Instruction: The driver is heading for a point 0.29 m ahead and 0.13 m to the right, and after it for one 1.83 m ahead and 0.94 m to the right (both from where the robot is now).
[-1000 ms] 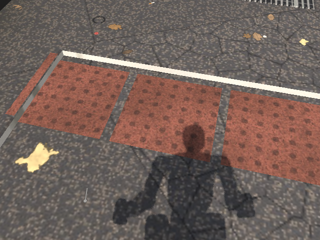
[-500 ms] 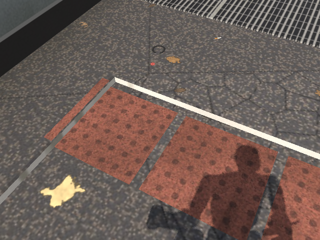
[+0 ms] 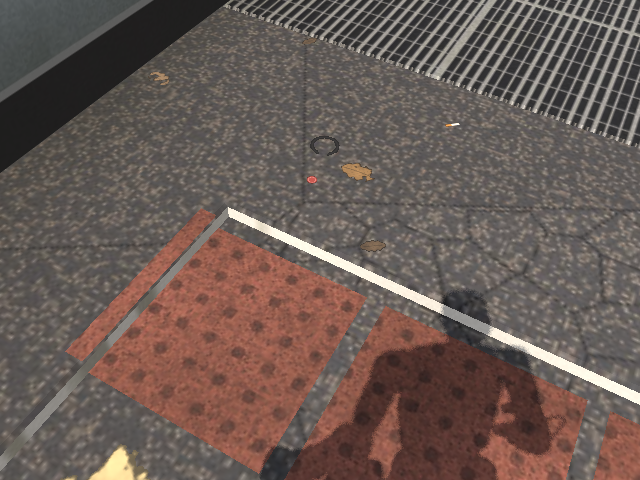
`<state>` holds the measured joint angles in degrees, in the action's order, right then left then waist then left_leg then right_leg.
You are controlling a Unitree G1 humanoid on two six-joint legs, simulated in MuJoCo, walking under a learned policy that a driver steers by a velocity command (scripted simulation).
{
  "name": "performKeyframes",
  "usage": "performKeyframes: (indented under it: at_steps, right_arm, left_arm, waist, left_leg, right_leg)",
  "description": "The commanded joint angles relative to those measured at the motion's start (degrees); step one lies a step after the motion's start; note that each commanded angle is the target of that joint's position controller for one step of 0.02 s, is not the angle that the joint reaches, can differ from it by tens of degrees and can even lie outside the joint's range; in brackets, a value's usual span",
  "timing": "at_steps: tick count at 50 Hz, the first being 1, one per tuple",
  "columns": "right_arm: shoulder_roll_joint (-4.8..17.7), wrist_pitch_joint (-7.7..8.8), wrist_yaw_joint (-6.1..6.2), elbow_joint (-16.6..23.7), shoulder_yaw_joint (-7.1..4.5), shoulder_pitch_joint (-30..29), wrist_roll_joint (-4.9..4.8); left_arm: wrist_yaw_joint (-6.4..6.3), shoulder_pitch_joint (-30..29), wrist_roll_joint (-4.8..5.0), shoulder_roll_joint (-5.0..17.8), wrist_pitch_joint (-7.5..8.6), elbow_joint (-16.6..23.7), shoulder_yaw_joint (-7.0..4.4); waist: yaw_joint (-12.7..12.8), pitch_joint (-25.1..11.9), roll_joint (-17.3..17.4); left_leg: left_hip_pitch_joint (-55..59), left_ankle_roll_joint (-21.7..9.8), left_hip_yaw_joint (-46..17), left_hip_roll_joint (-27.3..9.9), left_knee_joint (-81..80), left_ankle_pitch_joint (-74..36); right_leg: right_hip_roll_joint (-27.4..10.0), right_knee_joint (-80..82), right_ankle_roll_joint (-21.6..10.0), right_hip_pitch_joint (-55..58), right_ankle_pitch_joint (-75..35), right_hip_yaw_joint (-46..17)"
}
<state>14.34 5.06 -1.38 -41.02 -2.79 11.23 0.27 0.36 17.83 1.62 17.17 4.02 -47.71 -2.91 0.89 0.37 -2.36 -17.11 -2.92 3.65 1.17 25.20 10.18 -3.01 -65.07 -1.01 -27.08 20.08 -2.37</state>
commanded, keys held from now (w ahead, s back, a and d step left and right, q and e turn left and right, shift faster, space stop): w+e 1.00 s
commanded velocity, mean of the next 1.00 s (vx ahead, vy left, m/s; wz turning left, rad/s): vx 0.50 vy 0.00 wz -0.52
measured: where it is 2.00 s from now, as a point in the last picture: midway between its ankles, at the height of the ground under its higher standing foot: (529, 309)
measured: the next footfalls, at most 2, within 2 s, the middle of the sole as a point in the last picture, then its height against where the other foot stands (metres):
right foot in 0.40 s outside the picture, level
left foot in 0.88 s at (358, 397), level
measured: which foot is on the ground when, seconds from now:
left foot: down 0.00-0.42, up 0.44-0.86, down 0.88-1.00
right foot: up 0.00-0.38, down 0.40-0.90, up 0.92-1.00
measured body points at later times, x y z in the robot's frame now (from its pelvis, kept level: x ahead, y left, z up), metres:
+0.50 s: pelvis +0.26 -0.07 -0.02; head +0.30 -0.09 +0.43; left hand +0.49 +0.14 -0.11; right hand +0.25 -0.37 -0.14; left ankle +0.14 +0.11 -0.64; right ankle +0.31 -0.16 -0.74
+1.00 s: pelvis +0.53 -0.12 -0.01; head +0.56 -0.12 +0.44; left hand +0.76 +0.07 -0.12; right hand +0.53 -0.43 -0.09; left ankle +0.64 -0.05 -0.74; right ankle +0.38 -0.17 -0.65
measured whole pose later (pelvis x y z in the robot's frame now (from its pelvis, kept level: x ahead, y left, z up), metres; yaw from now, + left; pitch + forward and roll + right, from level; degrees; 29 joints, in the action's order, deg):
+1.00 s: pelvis +0.53 -0.12 -0.01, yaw -34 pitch +2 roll +1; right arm 15.4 6.2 -0.6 -40.5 -3.0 8.7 0.5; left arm -0.5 18.8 1.4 17.5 1.5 -40.0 -3.6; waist 1.0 0.3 -2.3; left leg -20.5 -1.0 1.2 1.3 29.2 10.4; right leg 2.1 -67.0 -1.1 -23.5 24.4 -5.9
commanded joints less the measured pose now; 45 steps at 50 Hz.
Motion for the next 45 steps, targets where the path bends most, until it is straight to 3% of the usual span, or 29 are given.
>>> performKeyframes:
  at_steps: [1, 5, 9, 14, 15, 17, 18, 19, 20, 21, 22, 23, 24, 25, 26, 27, 29, 33, 36, 39, 41, 43, 44, 45]
  right_arm:
    - [5.78, 1.73, 0.02, 1.26, -1.82, 1.22, 0.41]
    - [7.24, 2.17, 0.91, -1.31, -2.45, 2.73, 0.85]
    - [8.65, 1.67, 1.64, -2.76, -2.61, 3.71, 0.41]
    - [10.61, -0.15, 2.07, -5.51, -3.2, 8.58, -0.55]
    - [10.97, -0.63, 2.13, -5.76, -3.31, 8.73, -0.8]
    - [12.59, -1.39, 2.5, -5.49, -3.7, 7.62, -1.07]
    - [13.53, -1.79, 2.83, -5.27, -3.96, 7.19, -1.22]
    - [14.08, -2.26, 3.11, -5.09, -4.07, 6.47, -1.27]
    - [13.69, -2.24, 3.37, -4.64, -3.77, 5.86, -1.45]
    - [8.39, -1.36, 3.15, -2.55, -2.14, 8.11, 0.34]
    - [4.63, 1.02, 2.12, -0.17, -0.38, 10.01, 0.26]
    - [9.8, 2.72, 1.12, 0.92, -1.67, 3.16, -1.69]
    - [9.83, 3.49, 0.79, 2.18, -1.49, 0.11, -2.61]
    - [9.01, 3.66, 1.24, 1.66, -1.4, -0.04, -1.5]
    - [9.84, 3.16, 1.6, 1.24, -1.95, 0.28, -0.25]
    - [9.86, 2.34, 1.5, 1.19, -2.18, 1.45, 0.09]
    - [8.43, 1.14, 1.58, 1.28, -1.97, 2.25, 0.63]
    - [6.06, 0.61, 1.77, 3.52, -0.94, -5.48, 0.83]
    - [5.46, 1.15, 1.09, 4.86, -0.46, -11.62, 0.02]
    - [7.49, 1.87, 0.37, 5.91, -1.05, -13.76, -0.69]
    - [9.05, 2.38, 0.1, 5.87, -1.76, -12.38, -0.84]
    - [10.32, 2.88, 0.46, 4.25, -2.8, -5.69, -0.57]
    - [12.46, 3.19, 0.92, 3.52, -3.63, 1.07, 0.43]
    - [17.3, 2.94, 1.35, 2.8, -4.74, 8.45, 1.58]
  left_arm:
    - [-0.18, 1.17, 0.01, 3.14, -0.77, 3.55, -1.25]
    - [-0.19, -2.86, -0.29, 2.36, -1.4, 5.23, -1.45]
    - [1.11, -9.52, -0.57, 1.12, -1.06, 7.47, -0.88]
    - [2.95, -18.07, -0.46, 0.36, -1.01, 12.48, -0.23]
    - [3.32, -18.7, -0.42, 0.56, -1.04, 13.37, -0.3]
    - [3.76, -17.23, -0.44, 1.86, -1.26, 14.39, -0.96]
    - [3.72, -14.18, -0.49, 3.09, -1.49, 14.17, -1.65]
    - [3.5, -7.46, -0.33, 5.25, -1.65, 12.81, -2.91]
    - [2.59, 1.94, -0.37, 8.76, -1.85, 10.56, -4.85]
    - [1.16, 7.49, -0.41, 14.71, -2.38, 9.32, -6.41]
    - [1.45, 5.39, -0.63, 16.71, -1.49, 11.23, -6.05]
    - [1.71, 5.86, -0.8, 11.45, -0.99, 11.15, -4.68]
    - [1.65, 3.67, -0.78, 9.15, -0.58, 10.99, -3.98]
    - [1.61, -0.37, -0.58, 7.93, -0.44, 11.48, -3.57]
    - [1.46, -3.48, -0.86, 6.02, -0.37, 12.41, -2.96]
    - [1.24, -4.94, -1.36, 5.51, -0.37, 13.3, -2.68]
    - [0.78, -5.1, -1.17, 6.47, -0.01, 13.17, -2.96]
    - [-0.57, -2.23, -0.68, 8.39, -0.22, 11.87, -3.46]
    - [-1.0, 0.12, -0.37, 8.88, -0.73, 10.97, -3.6]
    - [-1.13, 2.29, 0.0, 8.64, -1.17, 9.94, -3.6]
    - [-1.31, 1.87, -0.13, 8.46, -1.4, 9.89, -3.64]
    - [-1.28, 0.24, -0.4, 6.81, -1.6, 10.48, -3.17]
    - [-1.08, -0.07, -0.84, 3.77, -1.38, 11.22, -2.06]
    - [-1.13, 5.25, -0.67, 0.01, -0.96, 12.59, -0.87]
  waist:
    - [-0.16, -1.44, 8.05]
    - [-0.45, 0.54, 5.63]
    - [-2.76, 2.53, 5.05]
    - [-5.93, 5.32, 4.44]
    - [-5.72, 5.25, 4.79]
    - [-3.7, 2.81, 6.8]
    - [-1.67, 0.3, 8.24]
    - [2.28, -3.42, 8.44]
    - [7.29, -8.22, 6.56]
    - [6.69, -13.47, -4.72]
    - [2.63, -21.66, -11.6]
    - [6.45, -19.59, -4.24]
    - [5.2, -11.83, -2.6]
    - [2.05, -7.1, 2.59]
    - [0.08, -4.77, 2.27]
    - [-1.57, -4.03, 1.16]
    - [-2.56, -3.49, 0.75]
    - [-0.22, -1.3, -0.63]
    - [2.5, -1.04, -2.31]
    - [3.04, -1.09, -3.26]
    - [1.77, -1.17, -4.66]
    - [-2.15, -3.1, -5.53]
    - [-5.38, -9.06, -2.85]
    - [-5.04, -17.53, 9.79]
  left_leg:
    - [8.69, -9.24, -13.49, -15.64, -16.17, -7.34]
    - [10.01, -8.71, -5.71, -15.45, -17.54, -15.29]
    - [11.47, -6.62, 1.06, -14.19, -18.13, -15.8]
    - [21.18, -5.77, 4.03, -17.33, -14.9, -19.66]
    - [22.79, -5.33, 4.67, -17.81, -13.25, -22.98]
    - [24.18, -4.04, 6.59, -17.84, -7.19, -40.23]
    - [24.41, -3.42, 7.33, -17.64, -1.83, -50.2]
    - [22.84, -2.49, 8.26, -16.63, 7.42, -55.65]
    - [15.05, -0.37, 9.29, -14.25, 20.71, -49.74]
    - [-5.25, 2.46, 9.15, -8.91, 40.75, -14.62]
    - [-22.85, 4.37, -3.09, 2.24, 56.09, 23.98]
    - [-28.95, 3.22, -10.4, -1.49, 57.47, 20.59]
    - [-30.08, 2.08, -9.3, -3.71, 53.69, 15.71]
    - [-27.21, 2.11, -8.81, -6.16, 48.01, 11.96]
    - [-23.39, 2.63, -8.57, -7.61, 43.64, 9.88]
    - [-20.08, 3.18, -8.75, -8.21, 42.02, 8.5]
    - [-18.11, 5.04, -7.62, -7.99, 37.93, 6.83]
    - [-17.36, 7.3, -6.47, -5.69, 22.04, -5.8]
    - [-12.91, 7.34, -6.11, -2.65, 10.43, -13.83]
    - [-11.15, 6.33, -7.96, -1.62, 5.15, -12.87]
    - [-8.96, 4.81, -8.74, -1.49, 3.26, -8.58]
    - [0.51, 2.32, -7.18, -1.28, -0.24, -6.73]
    - [12.7, -0.72, -11.69, -7.01, 0.6, -5.94]
    - [33.17, -7.77, -30.55, -20.09, -0.84, -0.95]
  right_leg:
    - [-4.38, -0.51, 0.76, -10.28, -6.07, -3.65]
    - [-3.66, 6.25, 1.82, -14.97, -15.77, -5.56]
    - [-2.89, 18.85, 1.07, -13.23, -25.61, -1.76]
    - [-2.2, 26.89, -1.21, -16.56, -20.9, 2.54]
    - [-1.67, 27.7, -1.93, -16.19, -18.2, 3.65]
    - [1.36, 28.48, -3.97, -10.36, -12.24, 7.13]
    - [3.6, 28.22, -5.18, -5.34, -9.22, 8.86]
    - [6.02, 30.02, -6.84, 3.51, -8.87, 9.76]
    - [6.97, 34.3, -9.27, 18.95, -13.14, 7.49]
    - [-5.67, 34.73, -14.75, 38.32, -14.8, -13.08]
    - [-17.17, 44.39, -25.36, 50.38, -8.25, -45.33]
    - [-15.55, 47.18, -21.98, 49.33, -6.6, -40.64]
    - [-13.24, 47.29, -19.47, 41.46, -9.62, -31.44]
    - [-10.37, 47.75, -17.2, 32.34, -14.58, -25.05]
    - [-8.56, 48.73, -16.17, 25.75, -20.22, -20.9]
    - [-7.36, 50.17, -16.12, 21.33, -22.75, -19.33]
    - [-6.39, 51.65, -16.77, 16.54, -27.37, -16.94]
    - [-2.65, 51.7, -14.15, 12.27, -25.87, -11.73]
    - [-1.56, 50.46, -11.91, 11.69, -18.98, -12.13]
    - [-3.6, 46.99, -11.06, 15.62, -14.9, -17.14]
    - [-4.91, 43.79, -10.11, 18.2, -14.05, -20.81]
    - [-2.74, 37.88, -8.09, 17.47, -16.64, -21.15]
    - [0.38, 26.81, -6.02, 13.43, -15.28, -17.92]
    - [7.89, 7.73, -1.89, -2.8, 1.37, -9.94]
Velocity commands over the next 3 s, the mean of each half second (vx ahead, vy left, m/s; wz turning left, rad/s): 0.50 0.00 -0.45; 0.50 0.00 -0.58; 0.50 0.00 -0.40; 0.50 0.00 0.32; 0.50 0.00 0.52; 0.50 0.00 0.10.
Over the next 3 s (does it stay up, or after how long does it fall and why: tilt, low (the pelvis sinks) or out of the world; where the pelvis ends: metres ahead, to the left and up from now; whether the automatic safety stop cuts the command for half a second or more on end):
stays up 1.43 -0.66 0.04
